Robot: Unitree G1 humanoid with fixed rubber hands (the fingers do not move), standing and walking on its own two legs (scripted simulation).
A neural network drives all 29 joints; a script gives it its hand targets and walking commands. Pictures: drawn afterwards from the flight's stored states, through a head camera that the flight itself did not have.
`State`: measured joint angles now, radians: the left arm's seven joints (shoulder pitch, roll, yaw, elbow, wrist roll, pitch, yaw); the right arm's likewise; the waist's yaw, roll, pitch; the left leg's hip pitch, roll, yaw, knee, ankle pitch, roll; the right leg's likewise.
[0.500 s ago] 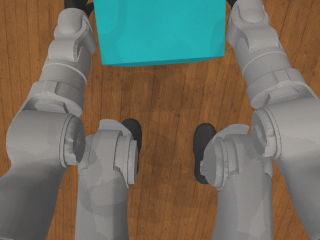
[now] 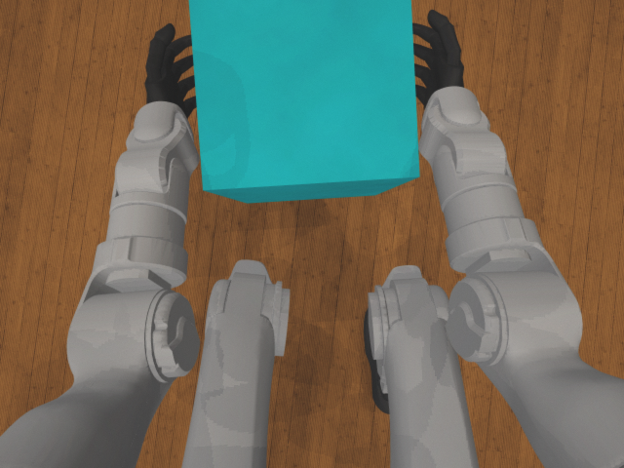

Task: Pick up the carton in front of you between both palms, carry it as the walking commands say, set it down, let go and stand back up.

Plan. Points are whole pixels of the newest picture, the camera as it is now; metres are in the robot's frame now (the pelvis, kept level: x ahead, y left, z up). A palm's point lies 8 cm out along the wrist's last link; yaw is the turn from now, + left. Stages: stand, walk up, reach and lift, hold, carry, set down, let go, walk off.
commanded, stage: reach and lift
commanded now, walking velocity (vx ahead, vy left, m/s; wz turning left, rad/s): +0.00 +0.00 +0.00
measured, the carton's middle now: (306, 115) +0.52 +0.04 -0.15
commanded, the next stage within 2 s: none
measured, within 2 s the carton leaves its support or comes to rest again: neither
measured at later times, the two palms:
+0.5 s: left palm (92, 68) +0.47 +0.18 +0.08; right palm (536, 50) +0.49 -0.12 +0.08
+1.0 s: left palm out of the picture +0.43 +0.17 +0.24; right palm out of the picture +0.44 -0.13 +0.24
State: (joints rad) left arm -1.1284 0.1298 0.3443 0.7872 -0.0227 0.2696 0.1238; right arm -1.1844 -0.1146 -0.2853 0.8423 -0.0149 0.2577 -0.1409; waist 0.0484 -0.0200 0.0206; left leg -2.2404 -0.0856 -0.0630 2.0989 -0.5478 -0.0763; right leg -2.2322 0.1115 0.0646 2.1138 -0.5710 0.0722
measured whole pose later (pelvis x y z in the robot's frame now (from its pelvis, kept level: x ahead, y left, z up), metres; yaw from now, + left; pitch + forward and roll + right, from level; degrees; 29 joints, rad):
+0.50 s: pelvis +0.01 +0.00 +0.13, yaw +0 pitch +41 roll +0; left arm -0.90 -0.01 0.45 0.64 0.17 0.37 0.05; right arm -0.94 0.03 -0.41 0.69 -0.18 0.34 -0.07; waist 0.03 -0.02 -0.20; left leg -1.89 -0.10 -0.09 1.67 -0.49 -0.07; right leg -1.88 0.13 0.09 1.68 -0.51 0.06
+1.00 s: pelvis +0.07 +0.00 +0.28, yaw +1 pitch +26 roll +0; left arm -0.54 -0.08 0.37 0.64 0.17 0.30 0.04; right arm -0.54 0.11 -0.35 0.65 -0.17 0.28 -0.07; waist 0.02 -0.01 -0.23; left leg -1.18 -0.08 -0.12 1.16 -0.44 -0.04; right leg -1.17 0.10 0.12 1.17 -0.46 0.03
